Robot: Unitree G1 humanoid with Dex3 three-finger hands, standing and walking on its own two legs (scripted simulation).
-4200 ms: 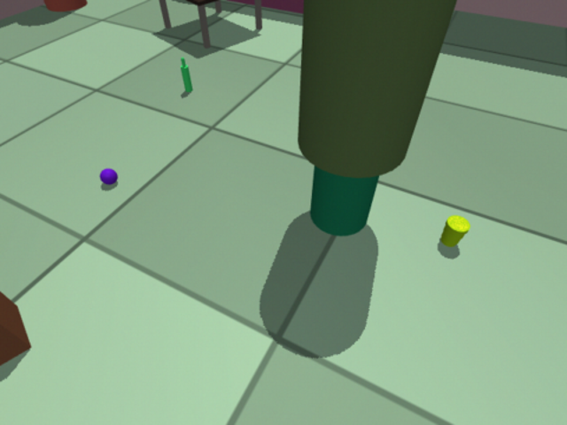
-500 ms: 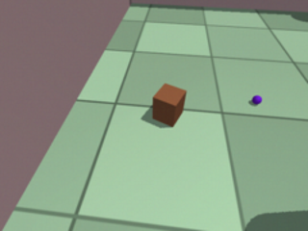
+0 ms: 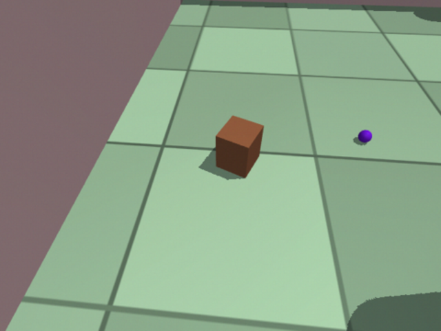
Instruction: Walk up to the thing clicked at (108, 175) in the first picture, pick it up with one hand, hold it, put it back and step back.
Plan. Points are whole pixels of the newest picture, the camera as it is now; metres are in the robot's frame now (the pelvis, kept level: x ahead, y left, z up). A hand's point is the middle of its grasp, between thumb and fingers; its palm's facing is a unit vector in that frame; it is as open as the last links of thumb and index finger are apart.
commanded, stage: stand
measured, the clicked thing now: (365, 136) +1.42 -0.97 -0.74
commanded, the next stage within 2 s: none
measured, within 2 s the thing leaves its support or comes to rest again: neither
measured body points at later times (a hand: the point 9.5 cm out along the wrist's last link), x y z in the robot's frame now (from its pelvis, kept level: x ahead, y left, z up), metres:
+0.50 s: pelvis +0.00 +0.00 +0.00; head +0.02 +0.00 +0.45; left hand +0.08 +0.30 -0.13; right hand +0.07 -0.30 -0.14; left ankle +0.02 +0.14 -0.75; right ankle +0.01 -0.13 -0.75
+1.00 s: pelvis +0.01 -0.01 +0.00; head +0.03 -0.01 +0.45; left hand +0.09 +0.30 -0.13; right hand +0.09 -0.31 -0.14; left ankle +0.02 +0.14 -0.75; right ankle +0.01 -0.13 -0.75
